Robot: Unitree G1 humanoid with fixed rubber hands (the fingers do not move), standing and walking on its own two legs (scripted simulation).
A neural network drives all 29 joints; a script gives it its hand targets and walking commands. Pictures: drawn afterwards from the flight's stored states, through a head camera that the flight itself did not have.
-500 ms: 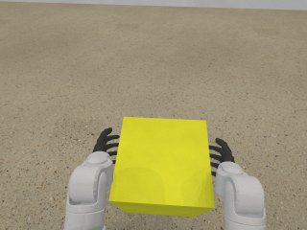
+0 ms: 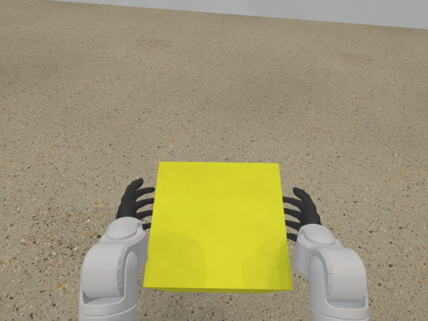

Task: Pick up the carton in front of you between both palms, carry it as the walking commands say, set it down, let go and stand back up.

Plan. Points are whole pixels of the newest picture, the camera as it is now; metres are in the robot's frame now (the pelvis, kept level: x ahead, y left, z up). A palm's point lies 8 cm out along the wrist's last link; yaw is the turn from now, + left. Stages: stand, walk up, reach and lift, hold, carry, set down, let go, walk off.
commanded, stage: carry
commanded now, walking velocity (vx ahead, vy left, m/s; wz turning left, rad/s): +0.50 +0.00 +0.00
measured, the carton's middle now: (217, 235) +0.30 +0.01 +0.00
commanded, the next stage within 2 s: hold in 1.86 s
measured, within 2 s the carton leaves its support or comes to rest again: neither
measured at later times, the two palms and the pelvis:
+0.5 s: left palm (158, 125) +0.51 +0.15 +0.10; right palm (281, 136) +0.51 -0.14 +0.09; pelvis +0.24 -0.01 +0.01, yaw +4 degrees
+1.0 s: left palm (146, 118) +0.54 +0.19 +0.09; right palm (265, 124) +0.55 -0.10 +0.09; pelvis +0.29 +0.02 +0.00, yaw +4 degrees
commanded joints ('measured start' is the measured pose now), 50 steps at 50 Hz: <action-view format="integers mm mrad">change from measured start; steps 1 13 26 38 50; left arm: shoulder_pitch -388 -344 -372 -332 -425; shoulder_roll -984 -980 -1123 -1022 -1037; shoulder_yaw -624 -613 -546 -568 -532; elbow -50 12 44 48 305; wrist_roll -378 -345 -348 -335 -271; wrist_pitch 21 43 -12 22 -110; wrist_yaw -255 -230 -276 -265 -375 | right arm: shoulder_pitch -405 -374 -495 -420 -529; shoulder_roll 967 907 1105 980 982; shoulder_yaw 541 463 566 529 515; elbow -164 -119 -120 -104 119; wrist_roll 327 313 347 318 254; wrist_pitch -33 -10 -43 -10 -155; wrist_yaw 258 274 281 272 379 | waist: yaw -8 0 16 13 21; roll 115 242 -68 69 68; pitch -287 -157 -393 -307 -202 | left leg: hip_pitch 580 486 286 319 279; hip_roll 296 162 19 90 120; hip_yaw -402 -31 -153 -160 -175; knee -287 -233 -227 -47 -111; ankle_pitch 281 705 -103 471 361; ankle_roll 41 -7 -87 -91 -59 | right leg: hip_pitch -468 -270 236 78 -12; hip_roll -34 61 -119 -87 -83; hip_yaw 94 -131 25 -33 -34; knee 279 -310 -424 -314 -332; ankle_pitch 121 470 852 940 628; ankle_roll -46 9 -111 -75 -55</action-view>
